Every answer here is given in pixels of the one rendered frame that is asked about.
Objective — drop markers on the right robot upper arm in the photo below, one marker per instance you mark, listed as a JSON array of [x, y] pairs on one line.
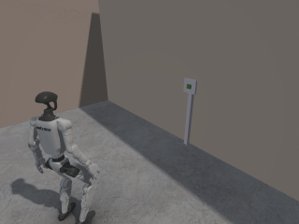
[[66, 126]]

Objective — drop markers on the robot right foot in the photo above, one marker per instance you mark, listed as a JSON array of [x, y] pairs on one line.
[[88, 217]]

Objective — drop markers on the left robot forearm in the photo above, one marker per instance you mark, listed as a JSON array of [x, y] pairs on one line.
[[36, 152]]

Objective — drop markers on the panel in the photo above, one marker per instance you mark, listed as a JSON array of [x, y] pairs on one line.
[[191, 92]]

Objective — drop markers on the right robot hand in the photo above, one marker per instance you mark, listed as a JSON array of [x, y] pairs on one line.
[[93, 170]]

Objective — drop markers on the right robot forearm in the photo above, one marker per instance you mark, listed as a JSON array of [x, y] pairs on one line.
[[77, 155]]

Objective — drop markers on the left robot upper arm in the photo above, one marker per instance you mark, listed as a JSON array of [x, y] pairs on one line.
[[32, 138]]

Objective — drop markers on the right robot thigh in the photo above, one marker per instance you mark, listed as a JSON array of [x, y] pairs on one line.
[[79, 171]]

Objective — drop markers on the left robot hand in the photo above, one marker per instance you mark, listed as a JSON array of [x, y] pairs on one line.
[[41, 162]]

